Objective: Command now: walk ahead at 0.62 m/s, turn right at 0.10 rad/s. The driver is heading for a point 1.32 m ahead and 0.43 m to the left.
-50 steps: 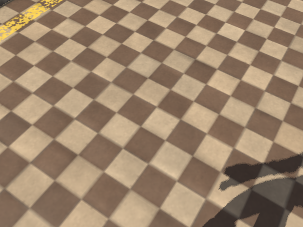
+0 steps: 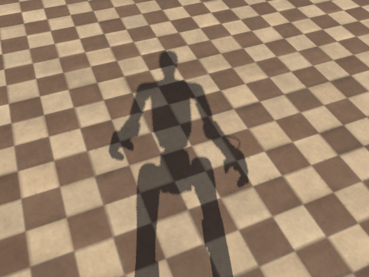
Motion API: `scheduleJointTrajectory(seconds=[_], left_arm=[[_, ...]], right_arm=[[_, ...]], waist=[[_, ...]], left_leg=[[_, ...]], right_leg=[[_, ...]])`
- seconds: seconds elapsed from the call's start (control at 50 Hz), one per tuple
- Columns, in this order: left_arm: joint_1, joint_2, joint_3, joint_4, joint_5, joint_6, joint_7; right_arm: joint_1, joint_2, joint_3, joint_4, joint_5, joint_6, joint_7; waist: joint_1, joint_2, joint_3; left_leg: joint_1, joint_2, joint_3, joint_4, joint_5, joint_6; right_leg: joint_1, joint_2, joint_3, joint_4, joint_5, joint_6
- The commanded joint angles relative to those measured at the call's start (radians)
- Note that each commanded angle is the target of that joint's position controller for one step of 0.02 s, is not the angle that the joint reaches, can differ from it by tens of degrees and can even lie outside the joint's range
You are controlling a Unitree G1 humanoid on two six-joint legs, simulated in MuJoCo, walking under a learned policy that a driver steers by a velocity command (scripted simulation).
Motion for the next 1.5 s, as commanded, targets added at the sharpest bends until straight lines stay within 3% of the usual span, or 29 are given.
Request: scheduleJointTrajectory(seconds=[0.02, 0.1, 0.14, 0.18, 0.26, 0.42, 0.48, 0.52, 0.54, 0.56, 0.58, 0.6, 0.62, 0.66, 0.72, 0.78, 0.92, 0.96, 1.0, 1.02, 1.04, 1.08, 1.12, 1.26, 1.38, 1.44, 1.46, 1.48, 1.5], left_arm=[[-0.078, 0.047, 0.001, -0.082, 0.001, -0.062, -0.005], [0.087, 0.068, 0.017, -0.014, -0.021, -0.089, -0.005], [0.385, 0.182, 0.045, 0.03, 0.021, -0.091, 0.014], [0.306, 0.153, 0.04, 0.005, 0.021, -0.114, -0.001], [0.154, 0.031, 0.002, 0.034, 0.029, -0.126, -0.005], [0.197, 0.064, 0.011, 0.141, 0.035, -0.129, 0.033], [0.215, 0.173, 0.032, 0.159, 0.037, -0.102, 0.054], [0.144, 0.235, 0.049, 0.135, 0.03, -0.076, 0.058], [0.093, 0.241, 0.052, 0.111, 0.022, -0.079, 0.049], [0.064, 0.169, 0.034, 0.106, 0.013, -0.101, 0.041], [0.183, -0.028, -0.023, 0.039, 0.024, -0.146, 0.026], [0.123, 0.026, -0.034, -0.016, 0.001, -0.196, 0.019], [-0.009, 0.088, -0.02, -0.051, -0.027, -0.214, 0.019], [-0.001, 0.066, -0.021, -0.026, 0.002, -0.205, 0.028], [0.051, 0.093, -0.006, -0.008, 0.028, -0.157, 0.025], [-0.154, 0.042, -0.024, -0.086, 0.062, -0.153, 0.025], [-0.349, 0.036, -0.016, -0.132, 0.001, -0.173, -0.01], [-0.26, 0.092, 0.014, -0.116, -0.008, -0.172, -0.009], [0.102, 0.161, 0.046, -0.039, -0.034, -0.147, 0.005], [0.377, 0.184, 0.038, 0.027, -0.021, -0.128, 0.007], [0.37, 0.219, 0.049, 0.074, -0.004, -0.142, -0.019], [0.272, 0.065, 0.022, 0.037, 0.026, -0.13, -0.014], [0.222, 0.082, 0.023, 0.049, 0.028, -0.135, -0.031], [0.205, 0.081, 0.021, 0.094, -0.015, -0.12, 0.008], [0.294, 0.077, 0.031, 0.151, -0.037, -0.1, 0.02], [0.212, 0.09, 0.031, 0.113, 0.01, -0.076, 0.013], [0.338, -0.056, -0.009, 0.091, 0.002, -0.083, 0.013], [0.387, -0.052, -0.04, 0.064, -0.05, -0.085, 0.018], [0.277, 0.026, -0.021, 0.075, -0.058, -0.078, 0.03]], right_arm=[[-0.059, -0.191, -0.039, -0.061, 0.018, -0.02, 0.021], [-0.054, -0.147, -0.014, -0.054, 0.036, -0.014, 0.041], [-0.145, 0.03, 0.039, -0.123, -0.004, -0.046, 0.052], [-0.145, -0.079, 0.015, -0.165, 0.065, -0.067, 0.044], [-0.089, -0.062, 0.009, -0.124, 0.038, -0.022, 0.054], [-0.292, -0.005, 0.034, -0.185, 0.034, -0.006, 0.094], [-0.304, -0.046, 0.016, -0.216, 0.053, -0.013, 0.109], [-0.061, -0.142, -0.029, -0.174, 0.064, 0.008, 0.1], [0.175, -0.234, -0.074, -0.112, 0.054, 0.027, 0.088], [0.301, -0.259, -0.09, -0.056, 0.051, 0.047, 0.063], [0.175, -0.317, -0.083, -0.091, 0.021, 0.035, 0.058], [0.161, -0.249, -0.064, -0.136, 0.005, 0.009, 0.059], [0.185, -0.198, -0.055, -0.13, 0.001, -0.015, 0.059], [0.052, -0.146, -0.037, -0.137, 0.001, -0.044, 0.067], [-0.038, -0.114, -0.024, -0.157, 0.009, -0.045, 0.043], [0.0, -0.116, -0.019, -0.131, 0.026, -0.044, 0.011], [0.165, -0.099, -0.014, -0.015, 0.021, -0.032, 0.001], [0.159, -0.137, -0.022, 0.0, -0.005, -0.022, 0.001], [0.039, -0.182, -0.027, -0.017, -0.047, -0.01, 0.008], [-0.024, -0.123, -0.005, -0.051, -0.069, -0.015, 0.004], [0.184, -0.004, 0.028, -0.055, -0.008, -0.038, 0.02], [-0.039, -0.124, 0.031, -0.098, 0.032, -0.086, 0.04], [-0.192, -0.086, 0.038, -0.146, -0.015, -0.114, 0.04], [-0.367, -0.024, 0.063, -0.228, -0.03, -0.117, 0.041], [-0.437, -0.091, 0.017, -0.268, 0.011, -0.119, 0.028], [-0.033, -0.174, -0.037, -0.213, 0.025, -0.115, 0.004], [0.148, -0.249, -0.051, -0.178, -0.002, -0.099, 0.0], [0.161, -0.24, -0.048, -0.144, 0.007, -0.092, 0.025], [0.093, -0.143, -0.034, -0.163, 0.007, -0.08, 0.018]], waist=[[0.031, 0.163, 0.065], [0.144, 0.108, 0.059], [0.261, -0.2, -0.107], [0.231, -0.17, -0.025], [0.102, -0.131, 0.123], [0.115, -0.027, 0.232], [0.059, -0.118, 0.147], [-0.099, -0.216, 0.003], [-0.206, -0.189, -0.108], [-0.237, -0.035, -0.095], [-0.01, 0.321, -0.124], [-0.054, 0.212, -0.294], [-0.067, 0.069, -0.149], [0.07, -0.123, 0.039], [0.146, -0.024, 0.119], [0.079, 0.001, 0.188], [-0.07, 0.113, 0.135], [-0.003, 0.144, 0.06], [0.225, 0.186, -0.135], [0.32, 0.043, -0.294], [0.147, -0.522, -0.381], [0.204, -0.156, -0.142], [0.139, 0.095, 0.022], [0.108, -0.019, 0.176], [0.132, -0.082, 0.123], [-0.102, -0.104, -0.174], [-0.07, 0.204, -0.393], [-0.036, 0.468, -0.479], [-0.068, 0.329, -0.274]], left_leg=[[-0.071, 0.177, -0.236, -0.199, -0.248, 0.182], [-0.301, 0.15, -0.249, -0.012, -0.238, 0.157], [-0.676, -0.014, -0.129, 0.681, -0.358, 0.052], [-0.958, 0.024, -0.226, 0.953, -0.181, 0.042], [-0.859, 0.088, -0.213, 0.988, 0.051, 0.002], [-0.663, 0.021, -0.005, 0.591, 0.299, 0.054], [-0.451, -0.094, 0.123, 0.49, 0.203, 0.124], [-0.18, -0.145, 0.124, 0.51, 0.068, 0.175], [0.142, -0.154, 0.07, 0.445, 0.065, 0.217], [0.423, -0.104, -0.072, 0.336, 0.096, 0.244], [0.613, 0.071, -0.579, 0.251, -0.101, 0.4], [0.647, 0.181, -0.945, 0.018, -0.466, 0.47], [0.514, 0.181, -0.952, -0.093, -0.491, 0.404], [0.156, 0.112, -0.777, -0.107, -0.309, 0.346], [-0.108, 0.003, -0.583, -0.141, -0.15, 0.335], [-0.295, -0.092, -0.427, -0.141, 0.077, 0.294], [0.068, 0.017, -0.384, -0.069, 0.227, 0.204], [0.261, 0.069, -0.352, 0.054, 0.739, 0.176], [0.231, 0.071, -0.264, 0.457, 1.188, 0.139], [-0.024, 0.019, -0.236, 0.856, 0.838, 0.126], [-0.441, -0.201, -0.205, 1.209, -0.176, 0.023], [-0.626, -0.078, -0.266, 1.158, -0.134, 0.075], [-0.569, -0.044, -0.24, 0.953, -0.105, 0.079], [-0.374, -0.047, -0.151, 0.383, 0.131, -0.044], [-0.082, -0.089, -0.186, 0.147, 0.323, -0.049], [0.374, 0.012, -0.224, 0.244, 0.096, 0.034], [0.767, 0.289, -0.645, 0.21, -0.217, 0.181], [0.81, 0.406, -1.039, 0.027, -0.578, 0.239], [0.667, 0.337, -0.923, -0.02, -0.608, 0.191]], right_leg=[[0.078, 0.04, -0.064, -0.228, -0.022, -0.019], [0.5, 0.066, -0.083, -0.511, 0.104, -0.06], [0.9, -0.256, 0.302, -0.493, 0.04, -0.096], [0.802, -0.366, 0.556, -0.668, -0.44, -0.235], [0.54, -0.238, 0.173, -0.755, -0.041, -0.164], [0.482, -0.152, -0.254, -0.842, 0.447, -0.069], [0.599, -0.178, -0.299, -0.682, 1.228, -0.048], [0.623, -0.215, -0.29, -0.366, 1.579, -0.07], [0.501, -0.197, -0.26, -0.096, 1.517, -0.083], [0.212, -0.069, -0.24, 0.295, 0.735, -0.046], [-0.207, 0.124, -0.093, 0.699, -0.225, -0.01], [-0.33, 0.118, 0.137, 0.735, -0.181, -0.054], [-0.359, 0.079, 0.147, 0.652, -0.106, -0.083], [-0.239, 0.003, 0.146, 0.456, -0.003, -0.082], [-0.123, -0.039, 0.127, 0.281, 0.037, -0.016], [-0.025, 0.005, 0.03, -0.017, 0.249, 0.033], [0.013, 0.045, -0.02, -0.469, 0.553, -0.024], [0.04, 0.098, -0.078, -0.451, 0.389, -0.083], [0.377, 0.097, -0.097, -0.384, 0.307, -0.157], [0.751, -0.011, 0.094, -0.273, 0.18, -0.202], [1.033, -0.228, 0.767, -0.537, -0.196, -0.415], [0.9, -0.201, 0.77, -0.652, -0.304, -0.35], [0.628, -0.106, 0.608, -0.69, -0.02, -0.334], [0.21, 0.023, 0.394, -0.786, 0.16, -0.314], [0.258, 0.012, 0.425, -0.679, 0.221, -0.206], [0.214, 0.058, 0.355, -0.136, 0.555, -0.126], [-0.094, 0.17, 0.245, 0.267, 0.035, -0.083], [-0.27, 0.109, 0.184, 0.487, -0.2, -0.081], [-0.364, 0.052, 0.145, 0.532, -0.116, -0.083]])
